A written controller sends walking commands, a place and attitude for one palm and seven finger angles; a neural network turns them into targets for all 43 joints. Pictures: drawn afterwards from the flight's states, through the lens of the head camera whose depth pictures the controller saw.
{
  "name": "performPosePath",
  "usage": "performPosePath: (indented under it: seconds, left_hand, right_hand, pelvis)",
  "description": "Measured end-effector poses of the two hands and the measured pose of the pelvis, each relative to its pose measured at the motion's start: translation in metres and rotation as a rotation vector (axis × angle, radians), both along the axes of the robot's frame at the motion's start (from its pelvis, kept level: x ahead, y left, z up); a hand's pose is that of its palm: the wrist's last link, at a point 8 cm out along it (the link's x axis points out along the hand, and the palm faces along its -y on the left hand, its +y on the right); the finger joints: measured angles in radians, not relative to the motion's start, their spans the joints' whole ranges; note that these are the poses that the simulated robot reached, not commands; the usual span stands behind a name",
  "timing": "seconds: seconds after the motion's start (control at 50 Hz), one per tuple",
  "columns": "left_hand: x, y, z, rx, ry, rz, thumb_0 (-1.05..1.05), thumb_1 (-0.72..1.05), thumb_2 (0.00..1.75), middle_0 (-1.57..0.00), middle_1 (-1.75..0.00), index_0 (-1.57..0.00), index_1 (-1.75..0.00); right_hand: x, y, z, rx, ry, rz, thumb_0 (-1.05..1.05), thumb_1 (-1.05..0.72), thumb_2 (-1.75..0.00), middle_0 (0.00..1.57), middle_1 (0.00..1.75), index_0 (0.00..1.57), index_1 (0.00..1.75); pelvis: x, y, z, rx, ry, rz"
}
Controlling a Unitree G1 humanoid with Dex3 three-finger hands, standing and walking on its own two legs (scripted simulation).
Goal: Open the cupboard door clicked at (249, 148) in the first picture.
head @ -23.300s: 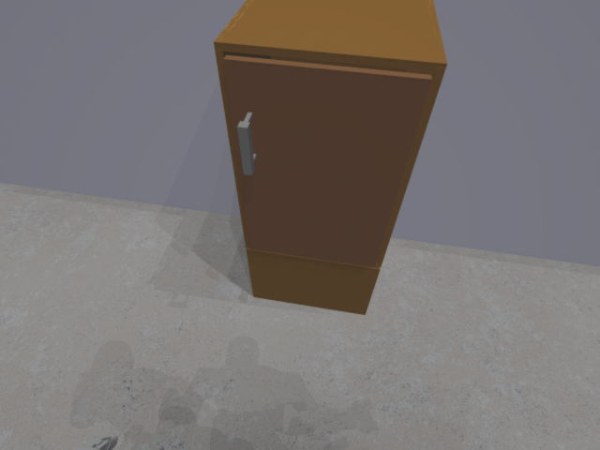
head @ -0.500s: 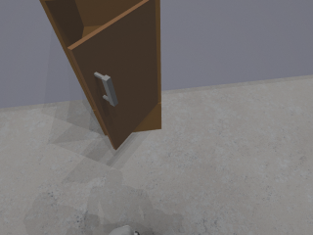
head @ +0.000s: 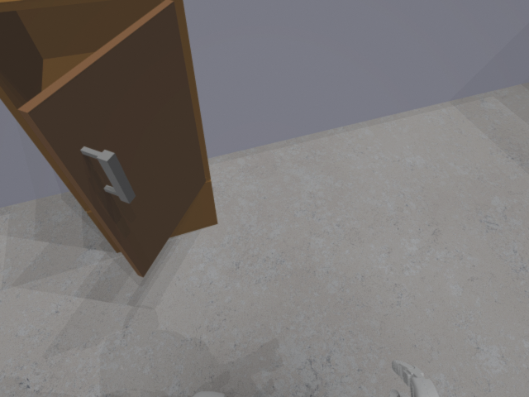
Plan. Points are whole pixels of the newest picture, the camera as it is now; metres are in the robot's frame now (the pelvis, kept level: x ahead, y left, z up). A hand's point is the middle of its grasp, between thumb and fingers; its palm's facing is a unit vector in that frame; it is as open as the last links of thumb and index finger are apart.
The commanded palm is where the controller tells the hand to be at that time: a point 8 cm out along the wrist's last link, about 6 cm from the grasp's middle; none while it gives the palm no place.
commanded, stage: walk to a spot facing it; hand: left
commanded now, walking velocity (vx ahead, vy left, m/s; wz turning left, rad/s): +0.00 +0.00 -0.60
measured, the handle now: (108, 175) +0.46 +0.34 +0.00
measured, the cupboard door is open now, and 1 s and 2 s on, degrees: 48 48 48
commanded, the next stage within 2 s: none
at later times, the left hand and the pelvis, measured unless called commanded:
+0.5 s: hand (190, 367) +0.17 +0.15 -0.16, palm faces -0.31 -0.91 -0.28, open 7.4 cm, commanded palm none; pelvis +0.00 -0.02 -0.01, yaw -19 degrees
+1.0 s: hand (258, 311) +0.28 +0.04 -0.16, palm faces -0.63 -0.77 -0.13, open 7.4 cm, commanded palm none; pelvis +0.08 -0.04 +0.01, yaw -38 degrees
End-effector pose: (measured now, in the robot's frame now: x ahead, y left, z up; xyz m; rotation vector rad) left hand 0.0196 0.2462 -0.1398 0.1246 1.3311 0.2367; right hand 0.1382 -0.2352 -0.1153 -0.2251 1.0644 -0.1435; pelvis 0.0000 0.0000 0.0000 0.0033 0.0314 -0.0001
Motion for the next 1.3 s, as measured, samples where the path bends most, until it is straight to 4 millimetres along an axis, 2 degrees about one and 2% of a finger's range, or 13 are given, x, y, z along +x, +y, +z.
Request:
performPosePath:
  seconds: [0.08,0.2,0.3,0.36,0.44,0.56,0.72,0.86,0.98,1.1,1.16,1.2,1.3]
  left_hand:
    - [0.021,0.016,-0.010,-0.012,-0.004,-0.062,0.01,0.90,0.90,-0.21,-0.30,-0.20,-0.30]
    - [0.069,0.019,0.004,-0.012,-0.049,-0.175,0.01,0.91,0.90,-0.20,-0.29,-0.20,-0.30]
    - [0.115,0.000,0.013,0.008,-0.089,-0.307,0.01,0.91,0.90,-0.20,-0.29,-0.20,-0.30]
    - [0.142,-0.019,0.012,0.033,-0.136,-0.383,0.01,0.91,0.90,-0.20,-0.29,-0.20,-0.30]
    - [0.159,-0.042,0.015,0.054,-0.168,-0.446,0.01,0.91,0.90,-0.20,-0.29,-0.20,-0.30]
    - [0.162,-0.064,0.013,0.016,-0.145,-0.502,0.01,0.91,0.90,-0.20,-0.29,-0.20,-0.30]
    - [0.176,-0.067,-0.009,-0.079,-0.094,-0.549,0.01,0.90,0.90,-0.21,-0.30,-0.20,-0.30]
    - [0.226,-0.092,0.005,-0.114,-0.082,-0.658,0.01,0.91,0.90,-0.20,-0.29,-0.20,-0.30]
    - [0.280,-0.150,0.008,-0.125,-0.095,-0.782,0.01,0.91,0.90,-0.20,-0.29,-0.20,-0.30]
    - [0.337,-0.250,0.004,-0.142,-0.148,-0.937,0.01,0.91,0.90,-0.20,-0.29,-0.20,-0.29]
    - [0.362,-0.299,0.000,-0.154,-0.239,-0.977,0.01,0.91,0.90,-0.20,-0.29,-0.20,-0.30]
    - [0.368,-0.316,0.000,-0.154,-0.272,-0.968,0.01,0.91,0.90,-0.20,-0.29,-0.20,-0.30]
    - [0.358,-0.322,0.006,-0.101,-0.169,-0.966,0.01,0.91,0.90,-0.20,-0.29,-0.20,-0.30]
  right_hand:
    - [-0.020,0.006,0.000,-0.029,0.000,-0.021,0.00,-0.91,-0.90,0.20,0.30,0.20,0.30]
    - [-0.083,0.002,0.000,-0.023,0.124,-0.112,0.00,-0.91,-0.90,0.20,0.30,0.20,0.30]
    - [-0.143,-0.013,-0.012,0.004,0.217,-0.241,0.00,-0.91,-0.90,0.21,0.30,0.20,0.30]
    - [-0.176,-0.027,-0.027,0.025,0.263,-0.317,0.00,-0.91,-0.90,0.21,0.30,0.20,0.30]
    - [-0.203,-0.041,-0.033,0.025,0.317,-0.404,0.00,-0.91,-0.90,0.20,0.30,0.20,0.30]
    - [-0.196,-0.045,-0.017,0.015,0.243,-0.470,0.01,-0.91,-0.90,0.20,0.30,0.20,0.30]
    - [-0.168,-0.022,-0.007,-0.011,0.109,-0.503,0.00,-0.91,-0.90,0.20,0.30,0.20,0.30]
    - [-0.200,0.019,0.006,0.046,0.213,-0.625,0.00,-0.91,-0.90,0.20,0.30,0.20,0.30]
    - [-0.237,0.052,0.005,0.137,0.355,-0.771,0.00,-0.91,-0.90,0.20,0.30,0.20,0.30]
    - [-0.263,0.072,-0.004,0.257,0.502,-0.906,0.00,-0.91,-0.90,0.20,0.30,0.20,0.30]
    - [-0.267,0.063,-0.017,0.320,0.557,-0.946,0.00,-0.91,-0.90,0.20,0.30,0.20,0.30]
    - [-0.258,0.042,-0.024,0.327,0.556,-0.961,0.00,-0.91,-0.90,0.20,0.30,0.20,0.30]
    - [-0.192,-0.055,-0.026,0.223,0.350,-0.960,0.01,-0.91,-0.90,0.20,0.30,0.20,0.30]
  pelvis:
    - [0.000,0.010,-0.005,-0.008,-0.001,-0.055]
    - [-0.001,0.012,0.005,-0.028,-0.003,-0.131]
    - [0.000,0.003,0.003,-0.030,-0.003,-0.203]
    - [0.001,-0.010,-0.008,-0.011,-0.004,-0.241]
    - [-0.002,-0.016,-0.010,-0.014,-0.016,-0.289]
    - [0.001,-0.017,-0.001,-0.006,-0.024,-0.357]
    - [0.028,-0.003,-0.008,-0.031,-0.005,-0.447]
    - [0.057,-0.013,0.010,-0.036,0.006,-0.557]
    - [0.080,-0.037,0.011,-0.030,0.010,-0.644]
    - [0.103,-0.081,-0.002,-0.013,0.008,-0.715]
    - [0.113,-0.113,-0.017,-0.004,-0.005,-0.735]
    - [0.117,-0.127,-0.019,-0.011,-0.020,-0.746]
    - [0.138,-0.157,-0.003,-0.015,-0.024,-0.788]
